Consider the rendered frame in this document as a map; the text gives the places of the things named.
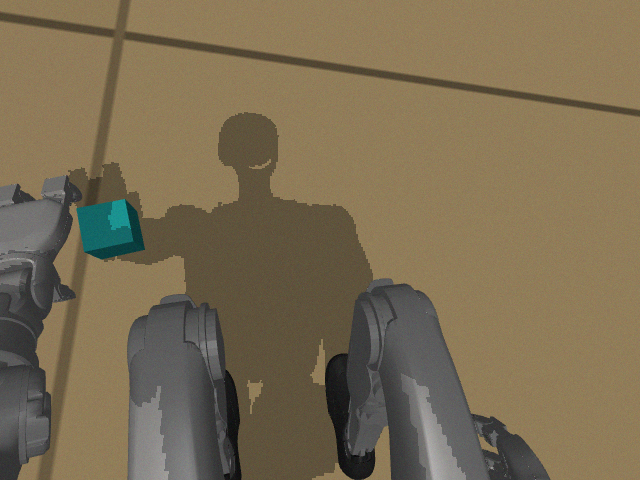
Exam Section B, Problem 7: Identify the right robot foot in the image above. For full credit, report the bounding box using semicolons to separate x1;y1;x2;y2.
325;353;375;480

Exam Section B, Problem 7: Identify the right robot hand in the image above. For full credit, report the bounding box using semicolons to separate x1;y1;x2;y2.
471;414;551;480

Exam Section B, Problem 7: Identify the left robot arm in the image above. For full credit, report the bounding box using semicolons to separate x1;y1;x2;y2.
0;253;56;480

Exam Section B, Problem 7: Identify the cube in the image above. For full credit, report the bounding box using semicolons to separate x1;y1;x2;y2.
76;199;145;259

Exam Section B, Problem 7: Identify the left robot hand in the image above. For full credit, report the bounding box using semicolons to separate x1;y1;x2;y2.
0;175;82;302

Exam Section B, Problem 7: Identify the left robot foot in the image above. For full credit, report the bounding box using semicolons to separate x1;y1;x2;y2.
224;370;241;480

